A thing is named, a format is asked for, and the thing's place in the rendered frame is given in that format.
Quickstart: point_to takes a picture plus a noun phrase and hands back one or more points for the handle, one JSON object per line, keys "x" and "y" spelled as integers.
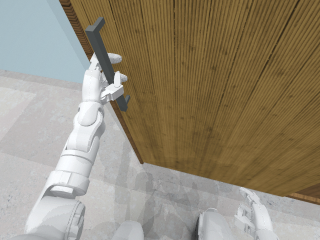
{"x": 95, "y": 39}

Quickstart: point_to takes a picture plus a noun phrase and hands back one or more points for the left robot upper arm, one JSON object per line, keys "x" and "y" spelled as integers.
{"x": 55, "y": 218}

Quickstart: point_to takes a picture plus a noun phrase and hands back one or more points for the robot right hand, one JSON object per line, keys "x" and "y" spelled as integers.
{"x": 254, "y": 219}

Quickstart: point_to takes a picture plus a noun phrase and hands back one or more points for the robot right forearm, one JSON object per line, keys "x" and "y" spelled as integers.
{"x": 264, "y": 234}

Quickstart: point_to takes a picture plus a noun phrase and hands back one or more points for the right robot thigh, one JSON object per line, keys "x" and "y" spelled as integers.
{"x": 213, "y": 226}

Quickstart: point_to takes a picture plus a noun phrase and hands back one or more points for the wardrobe door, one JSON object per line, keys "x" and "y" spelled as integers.
{"x": 312, "y": 191}
{"x": 227, "y": 90}

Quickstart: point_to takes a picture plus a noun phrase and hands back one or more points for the robot thigh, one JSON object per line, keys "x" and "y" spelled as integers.
{"x": 213, "y": 226}
{"x": 129, "y": 230}

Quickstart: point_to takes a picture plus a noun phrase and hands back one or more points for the robot left hand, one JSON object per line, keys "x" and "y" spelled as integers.
{"x": 95, "y": 86}

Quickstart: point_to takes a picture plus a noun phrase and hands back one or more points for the robot left forearm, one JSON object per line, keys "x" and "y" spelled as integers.
{"x": 71, "y": 175}

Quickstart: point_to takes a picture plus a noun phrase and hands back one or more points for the left robot thigh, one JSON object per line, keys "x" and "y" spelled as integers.
{"x": 129, "y": 230}

